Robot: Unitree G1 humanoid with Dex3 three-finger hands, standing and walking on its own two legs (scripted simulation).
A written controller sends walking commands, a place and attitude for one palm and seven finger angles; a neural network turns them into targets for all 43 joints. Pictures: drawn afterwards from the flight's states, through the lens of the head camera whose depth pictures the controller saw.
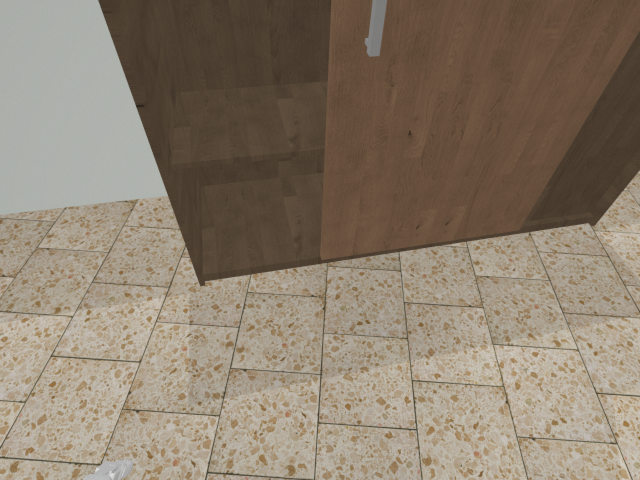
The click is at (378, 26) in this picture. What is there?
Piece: wardrobe's sliding door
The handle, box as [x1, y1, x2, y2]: [365, 0, 386, 56]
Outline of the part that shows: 386,0 372,1 369,35 367,38 365,38 365,44 367,46 367,53 369,56 379,54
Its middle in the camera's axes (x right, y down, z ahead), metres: +0.12 -0.55 +0.79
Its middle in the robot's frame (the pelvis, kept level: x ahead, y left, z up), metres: +1.00 -0.06 +0.26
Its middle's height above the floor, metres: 1.03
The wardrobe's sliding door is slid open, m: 0.46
